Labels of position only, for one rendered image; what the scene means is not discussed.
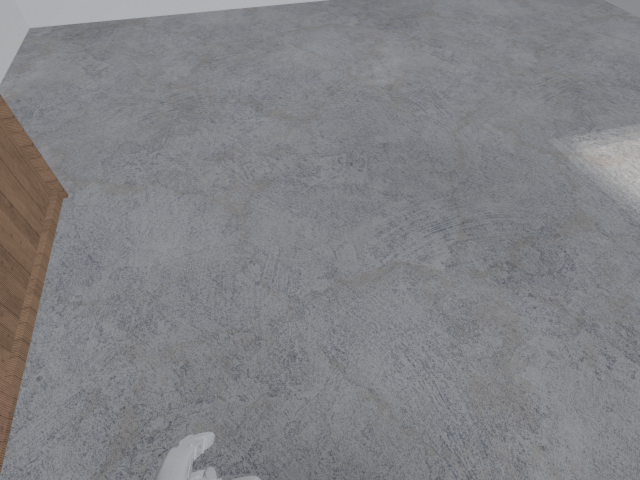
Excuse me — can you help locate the robot left hand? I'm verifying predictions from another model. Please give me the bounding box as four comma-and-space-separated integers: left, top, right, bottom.
154, 432, 222, 480

